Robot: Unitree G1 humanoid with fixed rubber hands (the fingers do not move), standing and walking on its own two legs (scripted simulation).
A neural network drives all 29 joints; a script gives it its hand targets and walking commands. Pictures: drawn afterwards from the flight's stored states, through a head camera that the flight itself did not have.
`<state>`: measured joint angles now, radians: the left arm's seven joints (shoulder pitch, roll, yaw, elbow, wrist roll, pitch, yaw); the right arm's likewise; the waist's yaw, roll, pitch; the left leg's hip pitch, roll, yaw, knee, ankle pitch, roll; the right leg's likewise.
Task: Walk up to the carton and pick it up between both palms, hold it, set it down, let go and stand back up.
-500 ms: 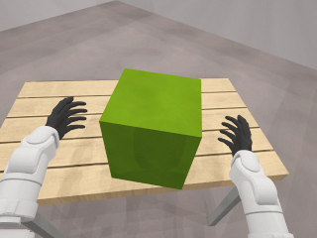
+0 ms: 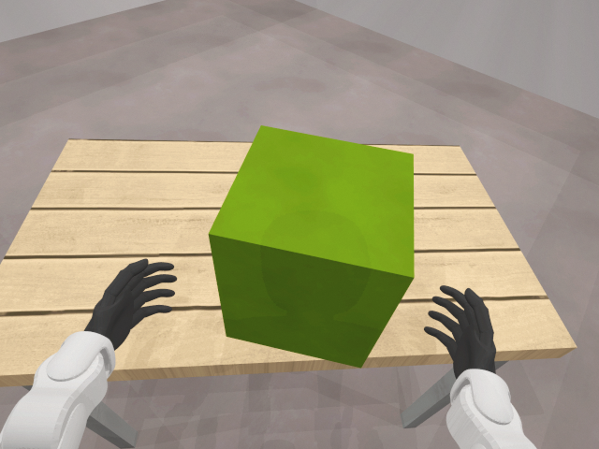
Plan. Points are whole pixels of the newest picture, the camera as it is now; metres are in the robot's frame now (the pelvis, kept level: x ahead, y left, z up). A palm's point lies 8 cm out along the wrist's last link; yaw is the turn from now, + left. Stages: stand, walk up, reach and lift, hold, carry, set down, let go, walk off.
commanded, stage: set down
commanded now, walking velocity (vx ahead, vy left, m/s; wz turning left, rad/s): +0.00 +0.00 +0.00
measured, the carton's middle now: (313, 251) +0.37 +0.01 +0.05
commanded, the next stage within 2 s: let go in 1.68 s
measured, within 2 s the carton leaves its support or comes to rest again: neither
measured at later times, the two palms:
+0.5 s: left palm (96, 378) +0.18 +0.25 +0.03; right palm (478, 415) +0.18 -0.19 +0.03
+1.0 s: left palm (96, 413) +0.16 +0.25 +0.00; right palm (462, 426) +0.18 -0.19 -0.02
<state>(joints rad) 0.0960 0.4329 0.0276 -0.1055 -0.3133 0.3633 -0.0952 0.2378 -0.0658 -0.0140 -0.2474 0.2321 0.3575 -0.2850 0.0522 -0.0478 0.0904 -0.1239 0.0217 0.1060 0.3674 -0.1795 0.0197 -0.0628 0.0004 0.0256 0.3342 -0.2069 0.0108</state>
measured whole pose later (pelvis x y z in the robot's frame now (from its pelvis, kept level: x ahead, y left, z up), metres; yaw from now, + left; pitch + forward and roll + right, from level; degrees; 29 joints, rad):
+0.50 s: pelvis +0.01 -0.01 +0.00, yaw +0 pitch -4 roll +0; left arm 0.39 0.47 0.04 -0.14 -0.29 0.13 -0.13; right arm 0.56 -0.04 0.07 -0.30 0.19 0.17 -0.27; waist 0.07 -0.03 0.11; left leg -0.09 0.04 0.09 0.37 -0.20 0.00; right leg -0.02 0.02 0.01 0.33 -0.23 -0.01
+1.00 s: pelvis +0.02 -0.02 +0.00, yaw +3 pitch -5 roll +0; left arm 0.41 0.41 0.01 0.03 -0.19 0.07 -0.11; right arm 0.49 -0.05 0.05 0.06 0.12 -0.01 -0.18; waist 0.07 -0.02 0.11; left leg -0.07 0.03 0.06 0.36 -0.20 -0.01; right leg 0.01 0.01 -0.02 0.31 -0.24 -0.01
